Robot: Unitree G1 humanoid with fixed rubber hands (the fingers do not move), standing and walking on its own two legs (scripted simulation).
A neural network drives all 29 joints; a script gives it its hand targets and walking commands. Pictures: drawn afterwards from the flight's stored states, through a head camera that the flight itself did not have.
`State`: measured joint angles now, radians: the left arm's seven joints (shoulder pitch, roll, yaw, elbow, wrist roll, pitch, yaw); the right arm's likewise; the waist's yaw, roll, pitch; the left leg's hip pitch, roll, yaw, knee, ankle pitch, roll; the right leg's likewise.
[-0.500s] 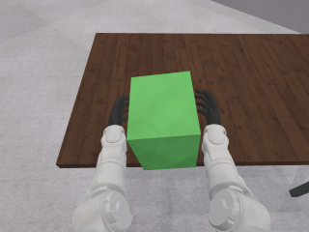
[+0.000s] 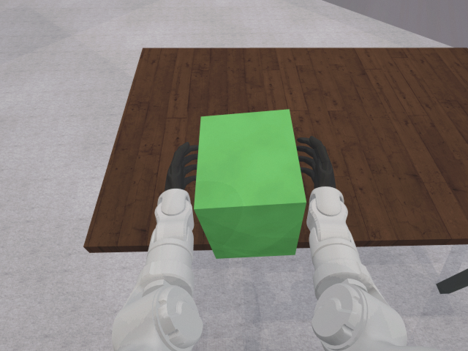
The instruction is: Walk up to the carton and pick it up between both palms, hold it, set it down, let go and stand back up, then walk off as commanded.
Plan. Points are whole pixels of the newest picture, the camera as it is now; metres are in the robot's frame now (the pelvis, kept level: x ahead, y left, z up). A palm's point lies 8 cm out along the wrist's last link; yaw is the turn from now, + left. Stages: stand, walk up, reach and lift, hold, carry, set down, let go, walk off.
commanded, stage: set down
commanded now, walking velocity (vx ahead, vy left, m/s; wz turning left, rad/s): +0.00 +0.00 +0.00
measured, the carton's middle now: (250, 189) +0.42 +0.00 -0.01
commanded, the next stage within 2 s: none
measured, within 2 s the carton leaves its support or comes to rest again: rests again in 0.86 s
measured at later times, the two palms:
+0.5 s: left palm (179, 186) +0.40 +0.13 +0.03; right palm (322, 183) +0.40 -0.13 +0.05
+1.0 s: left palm (176, 176) +0.42 +0.13 +0.04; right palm (324, 185) +0.40 -0.14 +0.04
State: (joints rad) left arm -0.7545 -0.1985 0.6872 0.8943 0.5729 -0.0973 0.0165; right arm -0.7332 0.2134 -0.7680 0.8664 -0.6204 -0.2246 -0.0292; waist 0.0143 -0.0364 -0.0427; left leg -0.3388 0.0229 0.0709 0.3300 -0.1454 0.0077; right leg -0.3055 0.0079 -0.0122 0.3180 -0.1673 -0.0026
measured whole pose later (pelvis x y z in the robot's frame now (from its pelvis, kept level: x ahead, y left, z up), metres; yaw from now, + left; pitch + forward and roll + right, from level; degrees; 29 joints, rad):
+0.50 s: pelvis +0.00 +0.00 +0.00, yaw +0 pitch +10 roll +0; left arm -0.78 -0.19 0.72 0.91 0.58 -0.16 0.01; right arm -0.75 0.21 -0.74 0.86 -0.60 -0.25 -0.04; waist 0.01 -0.03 -0.04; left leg -0.41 0.03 0.07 0.39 -0.17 0.01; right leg -0.38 0.01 -0.01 0.38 -0.19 0.00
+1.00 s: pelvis -0.02 +0.00 -0.02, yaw -2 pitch +16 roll -1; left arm -0.93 0.02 0.47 1.26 0.30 -0.23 0.14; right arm -0.85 0.02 -0.43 1.18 -0.26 -0.26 -0.10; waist 0.00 -0.01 -0.15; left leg -0.60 0.05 0.09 0.53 -0.21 0.01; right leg -0.57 0.03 0.00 0.50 -0.21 -0.01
